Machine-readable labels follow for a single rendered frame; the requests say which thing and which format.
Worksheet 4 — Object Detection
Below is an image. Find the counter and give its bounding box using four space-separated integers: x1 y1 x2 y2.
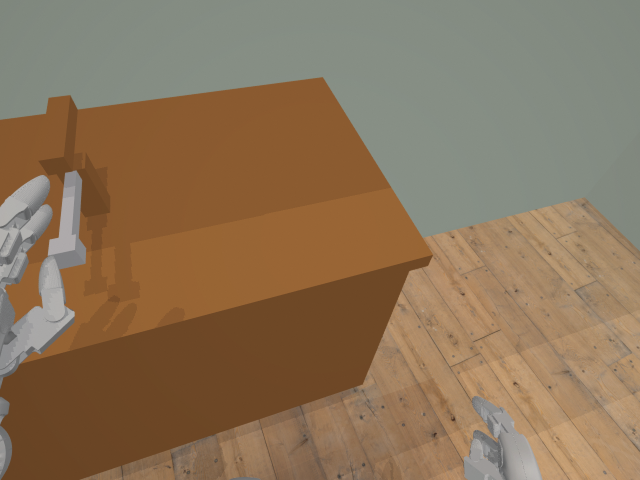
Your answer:
0 77 433 480

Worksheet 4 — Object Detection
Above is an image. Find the tap lever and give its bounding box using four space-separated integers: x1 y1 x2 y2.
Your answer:
48 170 86 269

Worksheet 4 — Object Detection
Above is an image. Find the right robot hand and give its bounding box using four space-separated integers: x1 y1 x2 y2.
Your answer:
464 396 542 480

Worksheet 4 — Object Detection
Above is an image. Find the left robot hand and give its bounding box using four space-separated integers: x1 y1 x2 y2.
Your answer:
0 175 75 388

